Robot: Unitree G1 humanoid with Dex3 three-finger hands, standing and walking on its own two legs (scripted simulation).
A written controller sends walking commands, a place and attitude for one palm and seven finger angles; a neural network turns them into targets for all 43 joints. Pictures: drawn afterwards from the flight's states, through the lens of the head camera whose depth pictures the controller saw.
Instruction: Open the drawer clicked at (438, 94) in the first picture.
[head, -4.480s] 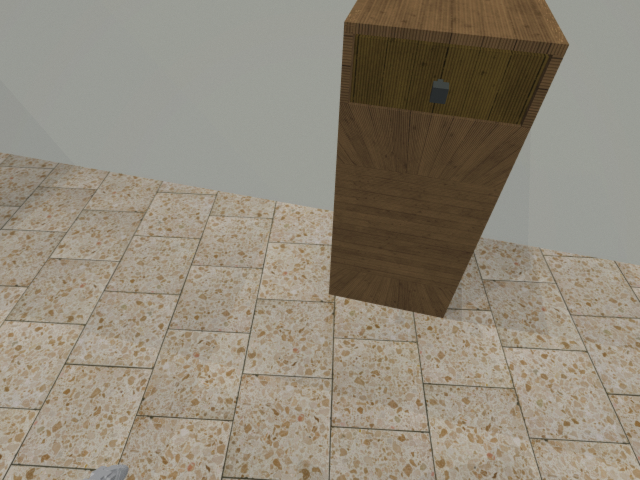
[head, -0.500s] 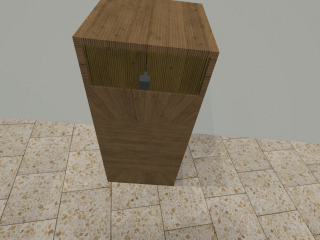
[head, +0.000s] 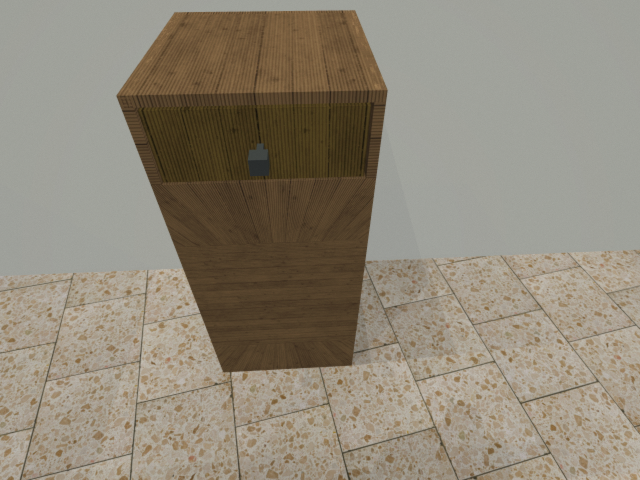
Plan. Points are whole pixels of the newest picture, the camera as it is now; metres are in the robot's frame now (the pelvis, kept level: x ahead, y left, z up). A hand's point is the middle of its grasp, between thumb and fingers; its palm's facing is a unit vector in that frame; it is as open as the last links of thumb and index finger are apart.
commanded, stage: come to a stop and stand still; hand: left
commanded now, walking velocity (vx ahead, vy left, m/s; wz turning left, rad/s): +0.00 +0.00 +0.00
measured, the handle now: (259, 157) +0.60 +0.13 +0.10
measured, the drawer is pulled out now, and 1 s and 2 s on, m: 0.00 0.00 0.00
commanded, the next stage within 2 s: look again from close up in 0.32 s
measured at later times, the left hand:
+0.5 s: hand out of the picture -0.05 +0.15 -0.18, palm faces +0.03 -0.99 -0.16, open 7.4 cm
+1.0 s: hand out of the picture +0.04 +0.21 -0.17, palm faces +0.03 -0.97 -0.24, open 7.4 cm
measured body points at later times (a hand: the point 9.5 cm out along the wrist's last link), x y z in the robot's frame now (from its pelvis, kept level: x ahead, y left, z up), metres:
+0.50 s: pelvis -0.01 -0.01 +0.00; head +0.00 -0.01 +0.44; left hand -0.05 +0.20 -0.17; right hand -0.03 -0.22 -0.17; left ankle +0.01 +0.10 -0.74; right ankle -0.01 -0.10 -0.74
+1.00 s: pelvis -0.02 +0.01 -0.01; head -0.04 +0.02 +0.44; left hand +0.04 +0.26 -0.15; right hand +0.05 -0.24 -0.14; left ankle +0.01 +0.10 -0.74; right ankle -0.01 -0.10 -0.74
